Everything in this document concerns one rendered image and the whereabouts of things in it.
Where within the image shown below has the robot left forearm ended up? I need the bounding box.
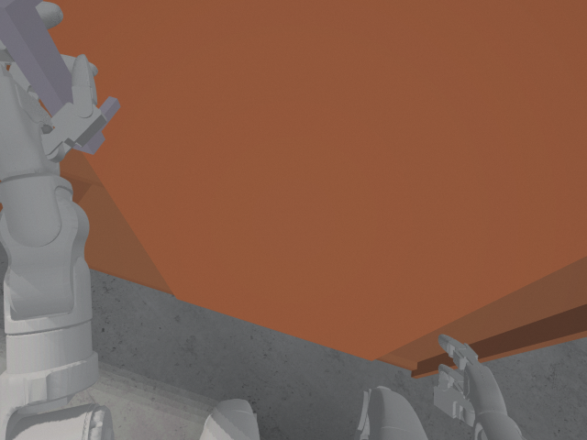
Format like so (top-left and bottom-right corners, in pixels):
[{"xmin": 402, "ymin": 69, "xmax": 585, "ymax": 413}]
[{"xmin": 0, "ymin": 172, "xmax": 99, "ymax": 440}]

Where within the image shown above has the left robot upper arm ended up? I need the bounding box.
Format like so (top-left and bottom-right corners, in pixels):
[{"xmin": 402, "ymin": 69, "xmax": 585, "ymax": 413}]
[{"xmin": 8, "ymin": 403, "xmax": 115, "ymax": 440}]

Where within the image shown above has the robot left thigh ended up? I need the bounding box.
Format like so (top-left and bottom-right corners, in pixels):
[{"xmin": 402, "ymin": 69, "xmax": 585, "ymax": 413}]
[{"xmin": 199, "ymin": 400, "xmax": 260, "ymax": 440}]

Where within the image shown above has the robot right thigh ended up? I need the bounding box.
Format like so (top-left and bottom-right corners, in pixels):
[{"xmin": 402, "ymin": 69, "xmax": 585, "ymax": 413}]
[{"xmin": 356, "ymin": 388, "xmax": 428, "ymax": 440}]

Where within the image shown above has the robot thigh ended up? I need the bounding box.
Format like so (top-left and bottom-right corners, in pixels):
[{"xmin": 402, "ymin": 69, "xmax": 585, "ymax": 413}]
[
  {"xmin": 199, "ymin": 400, "xmax": 260, "ymax": 440},
  {"xmin": 356, "ymin": 388, "xmax": 428, "ymax": 440}
]

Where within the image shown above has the robot right forearm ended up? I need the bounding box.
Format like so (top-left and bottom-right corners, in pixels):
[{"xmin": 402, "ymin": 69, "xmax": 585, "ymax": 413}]
[{"xmin": 472, "ymin": 412, "xmax": 526, "ymax": 440}]

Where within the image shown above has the wardrobe door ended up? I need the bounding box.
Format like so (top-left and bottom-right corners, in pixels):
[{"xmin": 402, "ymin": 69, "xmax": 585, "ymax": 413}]
[
  {"xmin": 389, "ymin": 256, "xmax": 587, "ymax": 362},
  {"xmin": 43, "ymin": 0, "xmax": 587, "ymax": 361}
]

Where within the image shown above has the robot right hand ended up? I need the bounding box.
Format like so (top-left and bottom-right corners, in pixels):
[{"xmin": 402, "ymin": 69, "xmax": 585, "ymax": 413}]
[{"xmin": 434, "ymin": 334, "xmax": 508, "ymax": 431}]

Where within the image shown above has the robot left hand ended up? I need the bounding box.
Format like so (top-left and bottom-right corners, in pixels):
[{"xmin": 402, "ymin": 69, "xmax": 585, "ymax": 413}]
[{"xmin": 0, "ymin": 1, "xmax": 107, "ymax": 181}]

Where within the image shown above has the handle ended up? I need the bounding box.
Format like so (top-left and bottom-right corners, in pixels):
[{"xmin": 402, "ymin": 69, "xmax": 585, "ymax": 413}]
[{"xmin": 0, "ymin": 0, "xmax": 121, "ymax": 155}]

